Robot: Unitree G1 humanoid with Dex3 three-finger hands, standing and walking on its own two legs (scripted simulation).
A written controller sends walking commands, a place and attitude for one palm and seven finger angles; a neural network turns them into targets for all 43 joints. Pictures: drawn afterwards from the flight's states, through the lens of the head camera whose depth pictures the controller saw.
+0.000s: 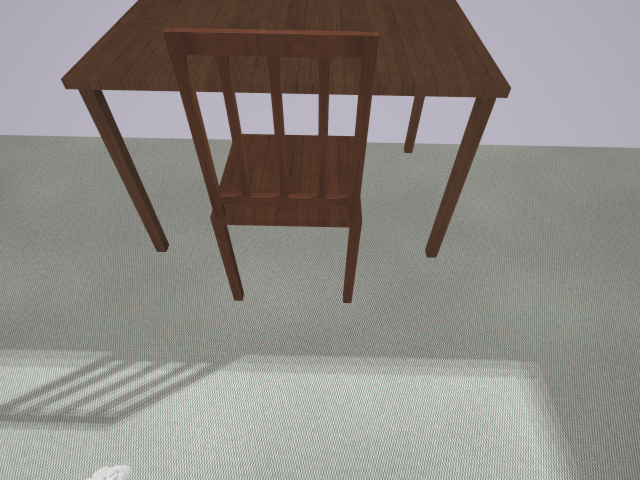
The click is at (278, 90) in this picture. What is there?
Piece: chair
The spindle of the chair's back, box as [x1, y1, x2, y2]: [268, 57, 288, 197]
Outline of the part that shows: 268,57 280,196 288,197 279,58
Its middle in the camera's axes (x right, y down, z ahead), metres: -0.10 -0.24 +0.92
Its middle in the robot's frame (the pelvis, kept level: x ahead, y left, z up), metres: +0.84 +0.14 -0.05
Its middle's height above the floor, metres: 0.72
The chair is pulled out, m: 0.00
